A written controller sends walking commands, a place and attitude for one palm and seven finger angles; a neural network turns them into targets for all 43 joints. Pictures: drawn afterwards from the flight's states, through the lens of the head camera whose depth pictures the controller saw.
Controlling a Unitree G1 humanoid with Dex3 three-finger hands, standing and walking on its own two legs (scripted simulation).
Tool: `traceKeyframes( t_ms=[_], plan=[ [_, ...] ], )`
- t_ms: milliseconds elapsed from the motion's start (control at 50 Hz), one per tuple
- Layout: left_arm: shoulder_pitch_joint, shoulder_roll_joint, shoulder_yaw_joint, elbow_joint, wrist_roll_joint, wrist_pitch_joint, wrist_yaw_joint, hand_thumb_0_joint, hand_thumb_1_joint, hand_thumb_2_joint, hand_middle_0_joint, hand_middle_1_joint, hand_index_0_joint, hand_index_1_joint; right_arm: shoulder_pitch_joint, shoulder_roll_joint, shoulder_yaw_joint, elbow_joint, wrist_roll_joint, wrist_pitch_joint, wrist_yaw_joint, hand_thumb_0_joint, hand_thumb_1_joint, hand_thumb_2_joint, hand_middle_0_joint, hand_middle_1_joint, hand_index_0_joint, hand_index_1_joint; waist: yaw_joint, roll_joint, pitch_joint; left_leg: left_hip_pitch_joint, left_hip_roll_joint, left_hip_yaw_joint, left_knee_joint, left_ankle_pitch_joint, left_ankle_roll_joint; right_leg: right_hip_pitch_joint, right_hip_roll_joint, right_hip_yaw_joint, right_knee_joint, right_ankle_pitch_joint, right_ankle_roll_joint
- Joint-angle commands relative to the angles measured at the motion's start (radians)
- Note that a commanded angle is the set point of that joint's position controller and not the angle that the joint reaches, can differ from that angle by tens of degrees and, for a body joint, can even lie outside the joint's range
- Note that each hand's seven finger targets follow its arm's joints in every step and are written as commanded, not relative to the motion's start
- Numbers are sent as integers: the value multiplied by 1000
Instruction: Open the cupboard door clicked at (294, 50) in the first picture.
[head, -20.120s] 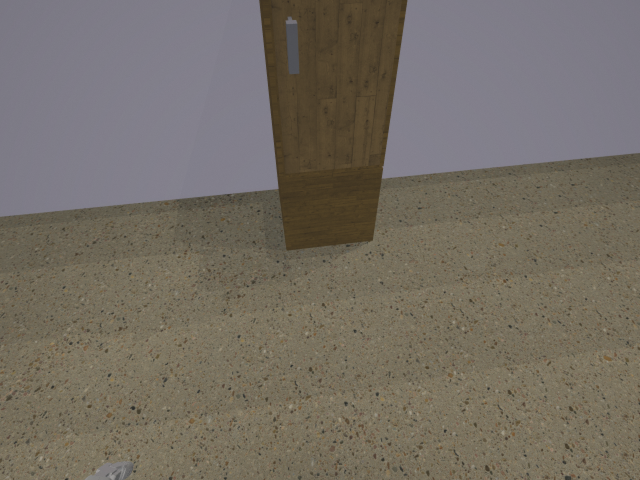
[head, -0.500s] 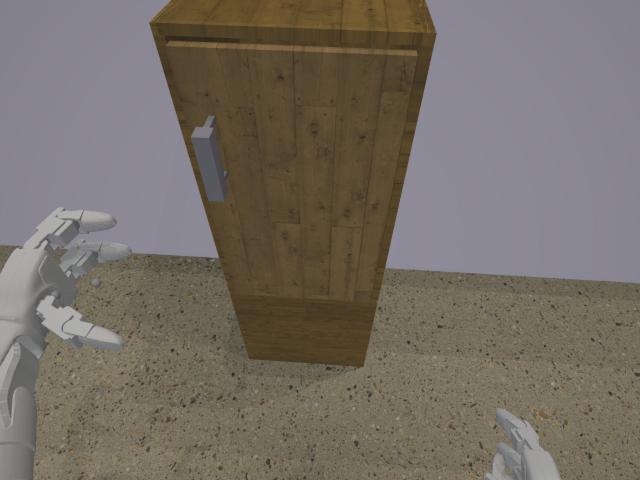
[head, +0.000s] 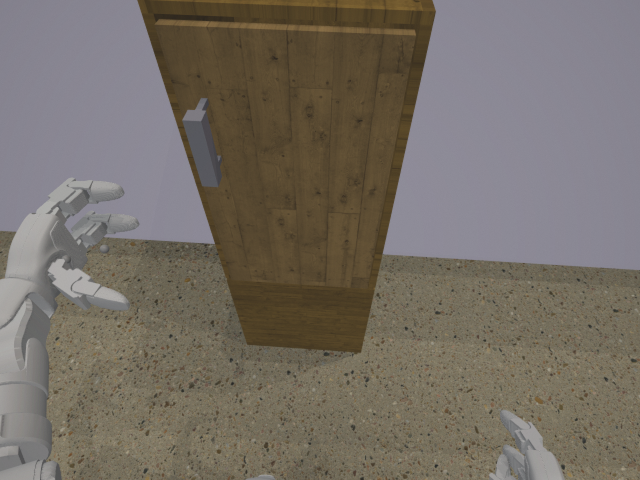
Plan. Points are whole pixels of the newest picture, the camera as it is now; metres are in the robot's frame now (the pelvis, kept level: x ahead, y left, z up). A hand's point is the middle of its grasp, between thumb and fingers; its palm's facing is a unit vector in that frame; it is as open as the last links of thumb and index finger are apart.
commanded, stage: move the hooked fingers beside the handle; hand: left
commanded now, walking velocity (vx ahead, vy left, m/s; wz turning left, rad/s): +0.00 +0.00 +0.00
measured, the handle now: (207, 142) +0.57 +0.22 +0.10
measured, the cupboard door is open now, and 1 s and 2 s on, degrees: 0 0 0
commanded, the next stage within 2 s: none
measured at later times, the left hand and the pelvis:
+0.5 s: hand (129, 206) +0.41 +0.28 +0.12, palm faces -0.01 -1.00 +0.00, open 14.0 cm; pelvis +0.02 +0.02 +0.00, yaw -2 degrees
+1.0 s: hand (154, 171) +0.48 +0.26 +0.12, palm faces -0.01 -1.00 -0.02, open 14.0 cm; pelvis +0.01 +0.02 -0.01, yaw -2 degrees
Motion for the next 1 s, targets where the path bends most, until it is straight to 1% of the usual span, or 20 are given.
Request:
traceKeyframes(
  t_ms=[0,80,100,140,160,240,320,360,400,460,500,560,620,660,680,700,760,800,880,980],
  plan=[
    [-367,330,101,-124,-23,-79,-9,0,-500,300,-300,-1200,-300,-1200,-10,-140,-61,-122,-7,-42,-6,0,-900,-900,200,300,200,300,-22,23,-273,198,-48,-22,-65,97,42,-34,-1,89,-120,180,17],
    [-352,371,140,-85,-17,-77,-8,0,-500,300,-300,-1200,-300,-1200,6,-145,-65,-141,-8,-24,8,0,-900,-900,200,300,200,300,3,31,-324,194,-49,-15,-60,159,41,0,3,81,-90,263,14],
    [-363,355,124,-90,-14,-78,-7,0,-500,300,-300,-1200,-300,-1200,6,-143,-67,-143,-7,-21,11,0,-900,-900,200,300,200,300,-1,72,-320,203,-49,-10,-58,165,40,-13,4,77,-87,274,12],
    [-388,336,104,-81,-8,-80,-1,0,-500,300,-300,-1200,-300,-1200,20,-145,-71,-145,-8,-13,15,0,-900,-900,200,300,200,300,-13,59,-302,209,-46,-11,-60,164,41,-45,11,66,-86,268,12],
    [-388,348,117,-66,-12,-83,2,0,-500,300,-300,-1200,-300,-1200,31,-147,-72,-143,-9,-8,15,0,-900,-900,200,300,200,300,-14,20,-288,194,-44,-14,-57,168,43,-43,16,64,-85,268,10],
    [-430,302,74,-110,-2,-104,8,0,-500,300,-300,-1200,-300,-1200,54,-151,-82,-143,-11,2,22,0,-900,-900,200,300,200,300,-28,70,-340,262,-38,-24,-60,203,39,-77,23,50,-72,277,6],
    [-479,299,69,-110,7,-109,23,0,-500,300,-300,-1200,-300,-1200,71,-153,-84,-129,-14,14,24,0,-900,-900,200,300,200,300,-37,94,-348,287,-33,-38,-59,222,35,-99,25,42,-68,271,1],
    [-492,318,82,-81,8,-105,32,0,-500,300,-300,-1200,-300,-1200,79,-158,-83,-121,-15,22,23,0,-900,-900,200,300,200,300,-38,42,-329,265,-32,-41,-58,227,38,-89,26,39,-69,274,0],
    [-512,291,60,-81,18,-102,39,0,-500,300,-300,-1200,-300,-1200,78,-154,-84,-123,-17,27,27,0,-900,-900,200,300,200,300,-39,80,-345,284,-33,-43,-59,234,34,-104,24,40,-66,275,1],
    [-540,343,95,-37,28,-106,52,0,-500,300,-300,-1200,-300,-1200,93,-160,-83,-111,-21,41,26,0,-900,-900,200,300,200,300,-41,45,-338,261,-31,-44,-51,241,36,-91,25,40,-63,283,-2],
    [-565,310,62,-22,38,-108,54,0,-500,300,-300,-1200,-300,-1200,90,-155,-81,-116,-20,47,30,0,-900,-900,200,300,200,300,-49,76,-342,276,-30,-44,-51,240,33,-118,23,40,-61,277,1],
    [-640,299,37,19,46,-122,59,0,-500,300,-300,-1200,-300,-1200,102,-157,-80,-104,-22,58,30,0,-900,-900,200,300,200,300,-68,70,-333,273,-26,-49,-43,228,32,-140,26,39,-61,255,-2],
    [-691,330,47,103,58,-129,58,0,-500,300,-300,-1200,-300,-1200,114,-165,-79,-91,-23,69,29,0,-900,-900,200,300,200,300,-74,51,-327,247,-25,-53,-41,190,32,-161,24,41,-59,228,1],
    [-734,320,32,117,63,-142,58,0,-500,300,-300,-1200,-300,-1200,123,-166,-80,-89,-26,77,29,0,-900,-900,200,300,200,300,-76,55,-355,258,-26,-55,-30,218,32,-157,24,40,-49,244,-3],
    [-766,309,13,117,70,-148,56,0,-500,300,-300,-1200,-300,-1200,122,-165,-81,-86,-24,79,31,0,-900,-900,200,300,200,300,-88,85,-366,280,-23,-54,-24,229,31,-181,23,42,-48,251,1],
    [-759,319,21,144,74,-150,57,0,-500,300,-300,-1200,-300,-1200,131,-167,-83,-81,-27,82,31,0,-900,-900,200,300,200,300,-83,85,-378,280,-22,-57,-22,228,28,-185,23,40,-44,243,1],
    [-835,341,24,211,80,-164,63,0,-500,300,-300,-1200,-300,-1200,145,-171,-78,-65,-30,96,29,0,-900,-900,200,300,200,300,-99,54,-354,235,-25,-55,-11,203,35,-190,23,45,-43,232,2],
    [-862,410,68,265,91,-174,64,0,-500,300,-300,-1200,-300,-1200,159,-180,-80,-56,-32,104,29,0,-900,-900,200,300,200,300,-100,28,-365,208,-23,-56,-9,185,37,-186,23,49,-38,228,6],
    [-893,428,65,277,112,-201,61,0,-500,300,-300,-1200,-300,-1200,177,-177,-81,-56,-34,118,33,0,-900,-900,200,300,200,300,-99,113,-432,235,-24,-45,16,234,36,-193,25,59,-21,266,7],
    [-911,468,88,329,114,-216,49,0,-500,300,-300,-1200,-300,-1200,205,-185,-86,-47,-35,140,36,0,-900,-900,200,300,200,300,-108,85,-447,203,-22,-38,30,248,41,-181,31,61,-15,292,11]
  ],
)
